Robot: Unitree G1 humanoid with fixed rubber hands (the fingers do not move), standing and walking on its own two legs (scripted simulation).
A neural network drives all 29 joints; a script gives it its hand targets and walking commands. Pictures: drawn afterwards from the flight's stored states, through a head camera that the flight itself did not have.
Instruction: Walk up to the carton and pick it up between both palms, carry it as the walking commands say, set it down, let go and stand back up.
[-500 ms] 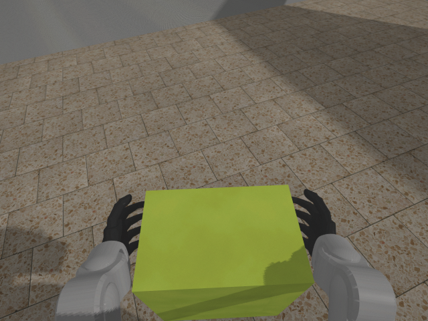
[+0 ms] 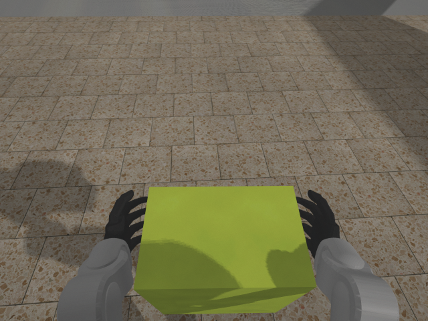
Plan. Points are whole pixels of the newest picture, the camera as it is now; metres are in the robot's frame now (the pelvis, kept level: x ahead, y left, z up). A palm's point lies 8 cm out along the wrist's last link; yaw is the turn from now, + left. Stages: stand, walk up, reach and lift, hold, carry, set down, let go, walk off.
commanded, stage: carry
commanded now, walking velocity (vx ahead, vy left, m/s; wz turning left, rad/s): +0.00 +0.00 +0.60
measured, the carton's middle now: (220, 257) +0.24 +0.00 +0.01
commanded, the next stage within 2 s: none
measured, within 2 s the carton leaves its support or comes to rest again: neither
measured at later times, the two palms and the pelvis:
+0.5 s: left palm out of the picture +0.11 +0.22 +0.09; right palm (271, 247) +0.23 -0.08 +0.09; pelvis -0.05 -0.01 -0.01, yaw +20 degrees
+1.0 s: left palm out of the picture -0.01 +0.24 +0.10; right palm (237, 289) +0.16 -0.02 +0.09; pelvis -0.11 -0.02 +0.00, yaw +35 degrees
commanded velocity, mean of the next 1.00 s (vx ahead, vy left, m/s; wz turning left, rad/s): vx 0.00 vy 0.00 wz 0.60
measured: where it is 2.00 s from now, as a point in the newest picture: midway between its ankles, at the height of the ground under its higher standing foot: outside the picture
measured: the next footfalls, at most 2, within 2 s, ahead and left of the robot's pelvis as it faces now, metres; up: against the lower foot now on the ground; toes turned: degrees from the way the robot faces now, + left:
right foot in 0.12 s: +0.03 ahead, -0.12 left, +0.00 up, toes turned -4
left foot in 0.54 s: -0.07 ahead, +0.12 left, +0.00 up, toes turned +30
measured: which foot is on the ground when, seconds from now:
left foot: down 0.00-0.14, up 0.16-0.52, down 0.54-1.00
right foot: up 0.00-0.10, down 0.12-0.54, up 0.56-0.98, down 1.00-1.00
